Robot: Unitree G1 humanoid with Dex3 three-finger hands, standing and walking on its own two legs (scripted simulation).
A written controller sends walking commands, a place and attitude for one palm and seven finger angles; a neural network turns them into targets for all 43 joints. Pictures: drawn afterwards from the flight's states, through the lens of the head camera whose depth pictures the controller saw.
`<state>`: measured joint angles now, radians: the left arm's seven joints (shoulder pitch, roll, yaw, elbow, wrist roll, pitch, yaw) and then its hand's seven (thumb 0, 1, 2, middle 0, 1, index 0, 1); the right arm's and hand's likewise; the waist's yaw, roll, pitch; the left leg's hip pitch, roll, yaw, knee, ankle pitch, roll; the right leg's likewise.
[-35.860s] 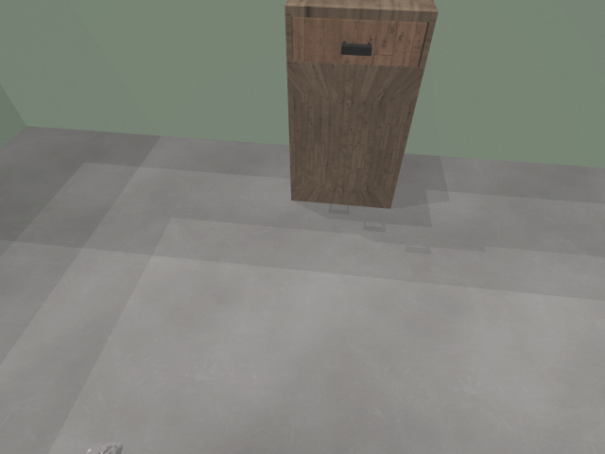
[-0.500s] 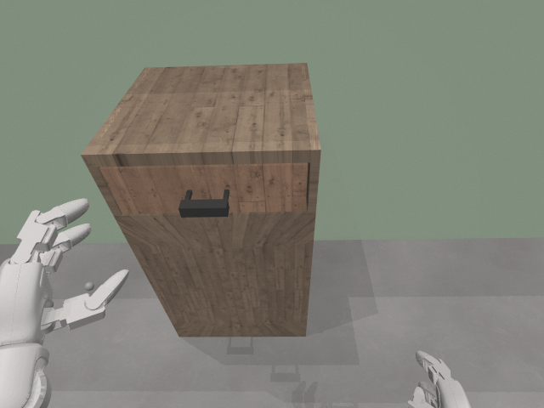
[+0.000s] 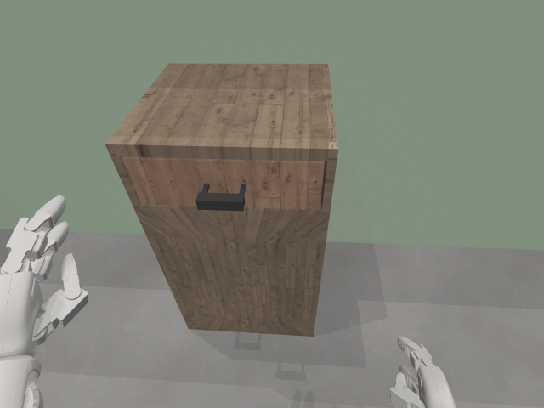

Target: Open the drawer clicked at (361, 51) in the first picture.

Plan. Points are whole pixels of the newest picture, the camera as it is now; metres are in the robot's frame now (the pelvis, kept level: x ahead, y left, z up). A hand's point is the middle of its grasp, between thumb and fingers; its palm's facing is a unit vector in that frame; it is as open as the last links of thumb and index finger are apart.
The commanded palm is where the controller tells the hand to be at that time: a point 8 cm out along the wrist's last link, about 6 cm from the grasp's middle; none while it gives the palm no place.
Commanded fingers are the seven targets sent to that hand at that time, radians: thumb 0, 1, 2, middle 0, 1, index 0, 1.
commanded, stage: step back with the hand held close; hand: left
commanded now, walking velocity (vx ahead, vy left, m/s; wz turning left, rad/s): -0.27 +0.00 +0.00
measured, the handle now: (222, 194) +0.54 +0.19 -0.01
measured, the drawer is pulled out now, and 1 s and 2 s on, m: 0.00 0.00 0.00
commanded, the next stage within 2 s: stop stepping back and stand still in 1.18 s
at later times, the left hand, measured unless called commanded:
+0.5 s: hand (68, 313) +0.16 +0.25 +0.15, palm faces +0.33 -0.82 -0.46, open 7.4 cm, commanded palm +0.10 +0.29 +0.18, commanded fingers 0.00 0.90 0.90 -0.20 -0.30 -0.20 -0.30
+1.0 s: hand (27, 407) +0.07 +0.23 +0.16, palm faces +0.35 -0.83 -0.44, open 7.4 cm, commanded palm +0.01 +0.28 +0.18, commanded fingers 0.00 0.90 0.90 -0.20 -0.30 -0.20 -0.30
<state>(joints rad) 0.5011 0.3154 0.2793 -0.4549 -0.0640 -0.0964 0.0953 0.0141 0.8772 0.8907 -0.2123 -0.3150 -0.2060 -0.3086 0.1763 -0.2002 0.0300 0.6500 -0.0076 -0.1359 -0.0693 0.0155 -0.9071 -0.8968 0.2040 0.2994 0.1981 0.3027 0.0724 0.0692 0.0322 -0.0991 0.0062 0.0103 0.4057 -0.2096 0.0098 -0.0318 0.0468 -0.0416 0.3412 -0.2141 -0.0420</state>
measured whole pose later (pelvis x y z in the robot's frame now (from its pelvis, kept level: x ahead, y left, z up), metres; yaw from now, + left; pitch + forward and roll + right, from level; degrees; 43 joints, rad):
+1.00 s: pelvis -0.13 +0.00 -0.01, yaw -2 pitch +2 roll -1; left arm 0.60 0.38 0.36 -0.61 -0.03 -0.18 0.15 0.02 0.89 0.90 -0.21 -0.30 -0.20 -0.30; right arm 0.20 -0.17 0.02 0.61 -0.02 -0.15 -0.04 0.01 -0.91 -0.90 0.21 0.30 0.20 0.30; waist 0.00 0.00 -0.02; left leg -0.45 0.05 0.00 0.53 -0.12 -0.01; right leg -0.24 0.07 -0.01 0.51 -0.32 -0.03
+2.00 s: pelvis -0.28 +0.00 -0.01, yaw -2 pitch +0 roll -1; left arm 0.65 0.37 0.34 -0.56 -0.03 -0.19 0.15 0.01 0.89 0.90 -0.21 -0.30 -0.21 -0.30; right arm 0.25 -0.20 0.02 0.62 0.00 -0.13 -0.06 0.02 -0.91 -0.90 0.20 0.30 0.20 0.30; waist -0.01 -0.01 -0.04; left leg -0.29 0.01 0.01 0.50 -0.22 0.02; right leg -0.20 0.06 -0.02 0.43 -0.24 -0.04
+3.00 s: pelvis -0.28 +0.01 +0.00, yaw -1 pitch -2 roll +0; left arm 0.16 0.29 0.01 1.10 0.02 -0.01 0.01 0.00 0.91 0.90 -0.20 -0.30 -0.20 -0.30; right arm 0.17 -0.26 -0.01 1.10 -0.01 0.00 0.00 0.01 -0.91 -0.90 0.20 0.30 0.20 0.30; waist -0.01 0.03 0.04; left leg -0.18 -0.03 0.02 0.35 -0.14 0.03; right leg -0.13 0.02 -0.02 0.37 -0.21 -0.02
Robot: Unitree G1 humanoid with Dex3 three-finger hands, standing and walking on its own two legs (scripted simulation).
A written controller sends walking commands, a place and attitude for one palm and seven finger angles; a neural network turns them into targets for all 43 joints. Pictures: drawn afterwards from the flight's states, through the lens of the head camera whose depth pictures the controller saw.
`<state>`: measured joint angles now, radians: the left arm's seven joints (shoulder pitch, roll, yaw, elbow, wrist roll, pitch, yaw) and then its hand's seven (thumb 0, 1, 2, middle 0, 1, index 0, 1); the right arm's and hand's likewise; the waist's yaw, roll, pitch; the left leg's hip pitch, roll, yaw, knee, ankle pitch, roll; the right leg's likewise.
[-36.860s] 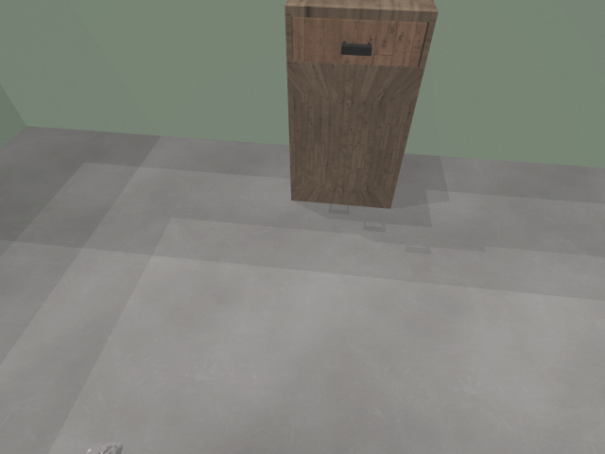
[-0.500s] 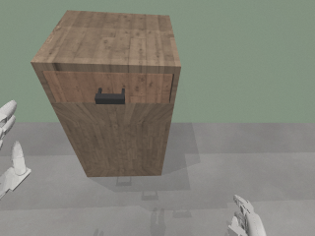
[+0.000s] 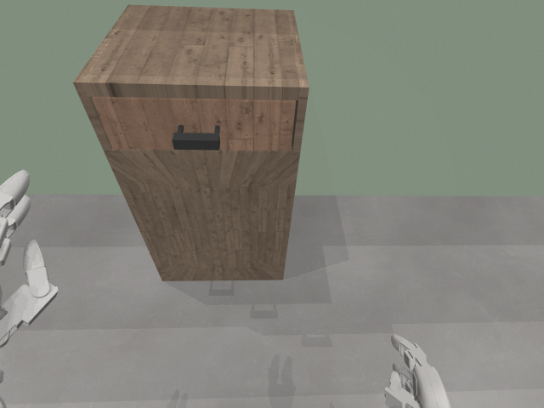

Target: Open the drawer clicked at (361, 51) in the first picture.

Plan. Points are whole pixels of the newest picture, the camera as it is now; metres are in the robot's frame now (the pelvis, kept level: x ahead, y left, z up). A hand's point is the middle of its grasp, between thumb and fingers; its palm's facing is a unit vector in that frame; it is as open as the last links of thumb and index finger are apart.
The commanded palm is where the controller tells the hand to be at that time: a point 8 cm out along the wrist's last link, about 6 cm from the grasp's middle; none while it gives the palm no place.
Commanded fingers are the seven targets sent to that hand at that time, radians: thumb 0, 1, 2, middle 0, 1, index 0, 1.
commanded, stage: step back with the hand held close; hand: left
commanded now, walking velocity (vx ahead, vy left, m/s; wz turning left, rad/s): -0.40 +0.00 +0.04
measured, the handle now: (198, 135) +0.67 +0.21 +0.00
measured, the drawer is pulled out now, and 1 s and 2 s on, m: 0.00 0.00 0.00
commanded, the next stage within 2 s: stop stepping back and stand still in 0.18 s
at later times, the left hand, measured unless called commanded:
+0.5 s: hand out of the picture +0.06 +0.23 +0.17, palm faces +0.35 -0.80 -0.49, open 7.4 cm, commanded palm +0.01 +0.27 +0.19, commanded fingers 0.00 0.90 0.90 -0.20 -0.30 -0.20 -0.30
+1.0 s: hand out of the picture +0.04 +0.24 +0.17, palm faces +0.36 -0.83 -0.42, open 7.4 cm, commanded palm -0.02 +0.28 +0.19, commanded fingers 0.00 0.90 0.90 -0.20 -0.30 -0.20 -0.30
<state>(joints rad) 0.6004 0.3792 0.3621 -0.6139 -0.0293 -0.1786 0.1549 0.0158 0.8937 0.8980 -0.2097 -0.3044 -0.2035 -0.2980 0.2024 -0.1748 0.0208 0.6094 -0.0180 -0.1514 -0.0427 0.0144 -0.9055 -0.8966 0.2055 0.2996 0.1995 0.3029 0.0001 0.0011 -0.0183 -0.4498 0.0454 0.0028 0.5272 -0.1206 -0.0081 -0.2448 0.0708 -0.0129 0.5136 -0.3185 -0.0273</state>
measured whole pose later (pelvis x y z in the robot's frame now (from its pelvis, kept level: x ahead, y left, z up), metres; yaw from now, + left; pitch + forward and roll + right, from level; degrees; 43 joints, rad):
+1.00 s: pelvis -0.15 +0.00 +0.01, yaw +0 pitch +0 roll -1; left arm 0.65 0.37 0.34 -0.56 -0.03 -0.19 0.15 0.01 0.89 0.90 -0.21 -0.30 -0.21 -0.30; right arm 0.25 -0.20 0.02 0.62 0.00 -0.13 -0.06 0.02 -0.91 -0.90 0.20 0.30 0.20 0.30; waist -0.01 -0.01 -0.04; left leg -0.29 0.01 0.01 0.50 -0.22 0.02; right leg -0.20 0.06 -0.02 0.43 -0.24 -0.04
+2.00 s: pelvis -0.15 +0.00 +0.02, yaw +0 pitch -2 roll +0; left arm 0.16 0.29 0.01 1.10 0.02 -0.01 0.01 0.00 0.91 0.90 -0.20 -0.30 -0.20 -0.30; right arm 0.17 -0.26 -0.01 1.10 -0.01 0.00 0.00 0.01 -0.91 -0.90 0.20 0.30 0.20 0.30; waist -0.01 0.03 0.04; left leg -0.18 -0.03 0.02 0.35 -0.14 0.03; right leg -0.13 0.02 -0.02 0.37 -0.21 -0.02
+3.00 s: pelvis -0.11 -0.02 +0.02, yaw -1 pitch -1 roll +0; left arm 0.15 0.29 0.01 1.12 0.01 -0.01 0.02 0.01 0.91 0.90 -0.20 -0.30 -0.20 -0.30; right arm 0.14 -0.29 0.00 1.11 -0.01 0.01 -0.01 0.01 -0.91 -0.90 0.20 0.30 0.20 0.30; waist -0.01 0.01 0.04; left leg -0.11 0.00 0.02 0.32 -0.19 0.00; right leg -0.05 0.05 -0.01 0.30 -0.23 -0.05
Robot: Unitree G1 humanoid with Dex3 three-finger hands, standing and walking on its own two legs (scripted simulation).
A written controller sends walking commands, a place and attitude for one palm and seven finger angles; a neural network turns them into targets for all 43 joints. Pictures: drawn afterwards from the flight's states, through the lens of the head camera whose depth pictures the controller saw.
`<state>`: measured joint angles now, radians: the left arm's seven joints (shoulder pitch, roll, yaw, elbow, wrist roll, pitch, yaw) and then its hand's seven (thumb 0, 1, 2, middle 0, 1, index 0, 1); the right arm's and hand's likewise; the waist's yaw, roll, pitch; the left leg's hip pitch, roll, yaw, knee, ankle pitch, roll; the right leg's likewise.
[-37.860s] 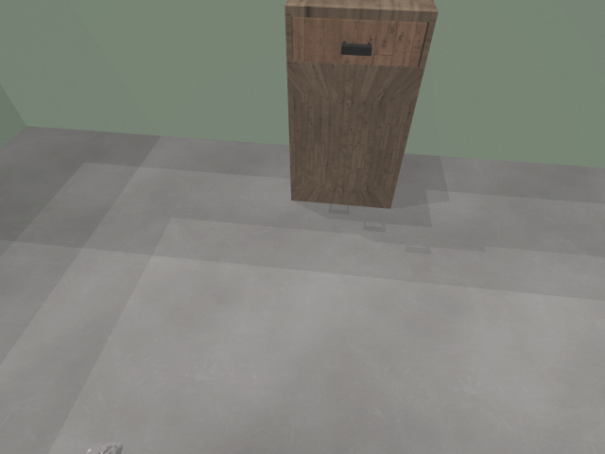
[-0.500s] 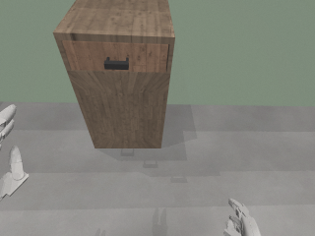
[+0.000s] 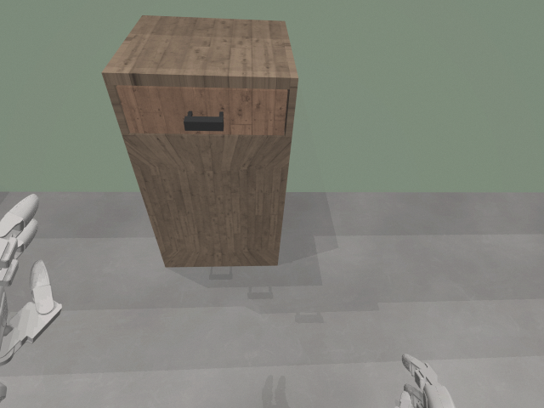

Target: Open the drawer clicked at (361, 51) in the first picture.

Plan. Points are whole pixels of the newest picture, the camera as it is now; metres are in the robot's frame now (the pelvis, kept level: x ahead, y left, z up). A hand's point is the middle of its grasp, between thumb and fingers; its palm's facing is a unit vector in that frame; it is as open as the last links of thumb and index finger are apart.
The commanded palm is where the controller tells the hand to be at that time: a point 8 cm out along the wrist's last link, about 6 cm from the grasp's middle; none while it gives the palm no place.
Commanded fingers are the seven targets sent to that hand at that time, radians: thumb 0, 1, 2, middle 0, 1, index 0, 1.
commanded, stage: let the arm hang, fingers relaxed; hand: left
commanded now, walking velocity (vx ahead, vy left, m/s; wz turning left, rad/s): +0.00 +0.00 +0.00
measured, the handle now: (205, 119) +0.81 +0.22 -0.01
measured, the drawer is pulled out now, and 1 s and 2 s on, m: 0.00 0.00 0.00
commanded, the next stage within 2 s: look to check the result in 1.18 s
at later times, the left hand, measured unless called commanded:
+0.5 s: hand out of the picture -0.03 +0.18 -0.18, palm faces -0.02 -0.99 -0.13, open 7.4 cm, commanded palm none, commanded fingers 0.00 0.90 0.90 -0.20 -0.30 -0.20 -0.30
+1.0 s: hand out of the picture +0.06 +0.24 -0.15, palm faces +0.00 -0.94 -0.33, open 7.4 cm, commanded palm none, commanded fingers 0.00 0.90 0.90 -0.20 -0.30 -0.20 -0.30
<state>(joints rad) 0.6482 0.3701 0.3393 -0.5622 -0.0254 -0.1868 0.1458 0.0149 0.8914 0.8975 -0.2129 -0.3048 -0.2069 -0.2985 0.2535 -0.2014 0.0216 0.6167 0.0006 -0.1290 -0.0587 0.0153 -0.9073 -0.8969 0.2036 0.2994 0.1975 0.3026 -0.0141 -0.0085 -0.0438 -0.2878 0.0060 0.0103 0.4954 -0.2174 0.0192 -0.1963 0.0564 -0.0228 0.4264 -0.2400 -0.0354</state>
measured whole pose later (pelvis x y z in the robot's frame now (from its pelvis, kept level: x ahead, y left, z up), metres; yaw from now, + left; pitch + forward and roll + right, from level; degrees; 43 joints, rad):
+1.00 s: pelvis +0.00 +0.01 +0.01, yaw +1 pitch -2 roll +0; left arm 0.16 0.29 0.01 1.10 0.02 -0.01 0.01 0.00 0.91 0.90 -0.20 -0.30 -0.20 -0.30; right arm 0.17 -0.26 -0.01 1.10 -0.01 0.00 0.00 0.01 -0.91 -0.90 0.20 0.30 0.20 0.30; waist -0.01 0.03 0.04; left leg -0.18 -0.03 0.02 0.35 -0.14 0.03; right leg -0.13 0.02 -0.02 0.37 -0.21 -0.02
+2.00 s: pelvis +0.04 -0.02 +0.01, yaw +0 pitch -1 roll +0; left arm 0.15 0.29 0.01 1.12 0.01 -0.01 0.02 0.01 0.91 0.90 -0.20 -0.30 -0.20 -0.30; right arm 0.14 -0.29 0.00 1.11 -0.01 0.01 -0.01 0.01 -0.91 -0.90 0.20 0.30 0.20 0.30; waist -0.01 0.01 0.04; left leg -0.11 0.00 0.02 0.32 -0.19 0.00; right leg -0.05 0.05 -0.01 0.30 -0.23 -0.05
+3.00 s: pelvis +0.31 -0.03 +0.00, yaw +3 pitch +0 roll +0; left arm 0.21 0.18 0.05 1.04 0.02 0.02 0.02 0.00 0.93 0.90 -0.20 -0.30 -0.20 -0.30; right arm 0.12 -0.15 -0.03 0.99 -0.01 -0.01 -0.04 0.00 -0.93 -0.90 0.20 0.30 0.19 0.30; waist 0.03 -0.03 0.08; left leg -0.23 0.05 0.08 0.51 -0.27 0.00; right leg -0.24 -0.05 -0.11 0.58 -0.29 0.01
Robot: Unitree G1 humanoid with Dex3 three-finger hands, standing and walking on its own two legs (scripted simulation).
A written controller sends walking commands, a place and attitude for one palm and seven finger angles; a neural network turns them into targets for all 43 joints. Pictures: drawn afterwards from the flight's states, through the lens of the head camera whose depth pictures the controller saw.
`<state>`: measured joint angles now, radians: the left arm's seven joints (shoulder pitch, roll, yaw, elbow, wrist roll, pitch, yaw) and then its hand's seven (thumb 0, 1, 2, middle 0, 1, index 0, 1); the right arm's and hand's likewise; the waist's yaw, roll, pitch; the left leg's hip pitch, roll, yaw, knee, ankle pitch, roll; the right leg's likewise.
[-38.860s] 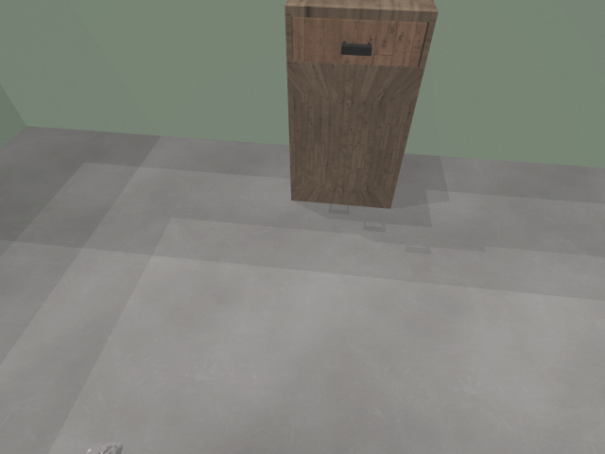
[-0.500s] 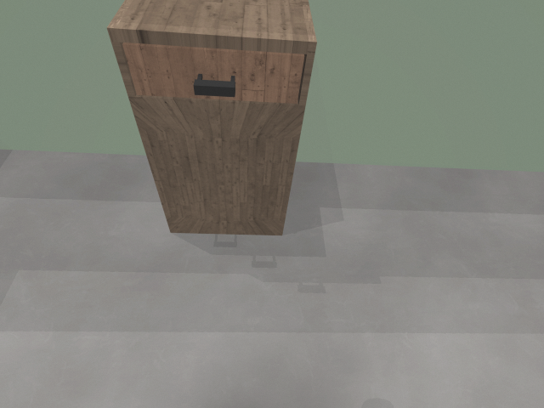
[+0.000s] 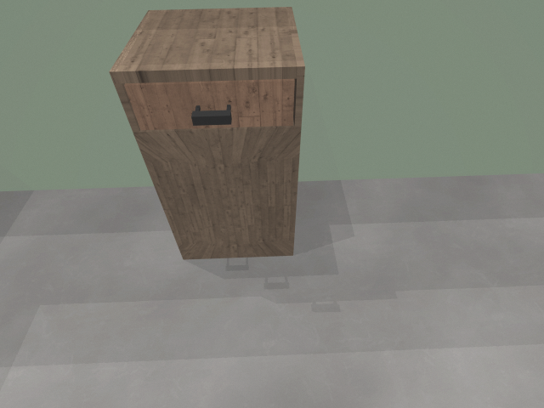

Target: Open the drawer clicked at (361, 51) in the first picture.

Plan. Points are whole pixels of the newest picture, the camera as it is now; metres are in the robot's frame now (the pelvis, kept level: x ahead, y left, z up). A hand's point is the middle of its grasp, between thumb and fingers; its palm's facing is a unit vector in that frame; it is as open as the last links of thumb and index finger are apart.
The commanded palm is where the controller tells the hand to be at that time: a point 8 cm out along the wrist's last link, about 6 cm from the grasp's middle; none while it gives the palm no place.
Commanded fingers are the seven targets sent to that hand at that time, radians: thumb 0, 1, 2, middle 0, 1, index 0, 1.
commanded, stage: let the arm hang, fingers relaxed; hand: left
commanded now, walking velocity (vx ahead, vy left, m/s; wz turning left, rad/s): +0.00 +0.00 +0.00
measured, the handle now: (212, 113) +0.82 +0.20 -0.02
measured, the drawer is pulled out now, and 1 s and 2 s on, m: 0.00 0.00 0.00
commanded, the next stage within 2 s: look to check the result in 0.18 s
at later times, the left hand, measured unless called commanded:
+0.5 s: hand out of the picture +0.09 +0.22 -0.16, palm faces -0.04 -0.94 -0.33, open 7.4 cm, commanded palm none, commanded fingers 0.00 0.90 0.90 -0.20 -0.30 -0.20 -0.30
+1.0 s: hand out of the picture +0.11 +0.21 -0.16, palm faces -0.03 -0.95 -0.32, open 7.4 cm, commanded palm none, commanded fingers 0.00 0.90 0.90 -0.20 -0.30 -0.20 -0.30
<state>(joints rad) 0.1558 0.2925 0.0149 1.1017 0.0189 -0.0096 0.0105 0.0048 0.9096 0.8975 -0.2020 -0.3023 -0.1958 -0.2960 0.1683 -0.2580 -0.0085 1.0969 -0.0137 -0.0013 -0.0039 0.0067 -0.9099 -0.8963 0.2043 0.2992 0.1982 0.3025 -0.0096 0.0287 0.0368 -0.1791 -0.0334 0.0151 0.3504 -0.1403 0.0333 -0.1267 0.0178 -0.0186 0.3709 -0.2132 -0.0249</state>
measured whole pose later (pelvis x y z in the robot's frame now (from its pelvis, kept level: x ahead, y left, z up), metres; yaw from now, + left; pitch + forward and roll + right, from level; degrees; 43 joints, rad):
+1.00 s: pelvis +0.04 -0.02 +0.00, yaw -1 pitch -1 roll +0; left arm 0.15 0.29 0.01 1.12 0.01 -0.01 0.02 0.01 0.91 0.90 -0.20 -0.30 -0.20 -0.30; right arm 0.14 -0.29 0.00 1.11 -0.01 0.01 -0.01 0.01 -0.91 -0.90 0.20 0.30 0.20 0.30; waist -0.01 0.01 0.04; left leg -0.11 0.00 0.02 0.32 -0.19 0.00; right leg -0.05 0.05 -0.01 0.30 -0.23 -0.05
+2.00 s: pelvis +0.31 -0.04 -0.01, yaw +3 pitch +0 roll +0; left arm 0.21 0.18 0.05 1.04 0.02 0.02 0.02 0.00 0.93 0.90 -0.20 -0.30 -0.20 -0.30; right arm 0.12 -0.15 -0.03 0.99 -0.01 -0.01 -0.04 0.00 -0.93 -0.90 0.20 0.30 0.19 0.30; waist 0.03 -0.03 0.08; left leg -0.23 0.05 0.08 0.51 -0.27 0.00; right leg -0.24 -0.05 -0.11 0.58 -0.29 0.01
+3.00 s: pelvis +0.29 -0.03 -0.01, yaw +1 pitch +0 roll +1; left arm 0.30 0.17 -0.01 1.08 0.02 0.01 0.02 0.00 0.91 0.90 -0.20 -0.30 -0.19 -0.30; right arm 0.34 -0.17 0.02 1.05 -0.02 -0.01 -0.02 0.01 -0.92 -0.90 0.20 0.30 0.20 0.30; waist 0.00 0.04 0.01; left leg -0.21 -0.01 0.08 0.46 -0.25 0.02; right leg -0.27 -0.06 0.00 0.52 -0.25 0.02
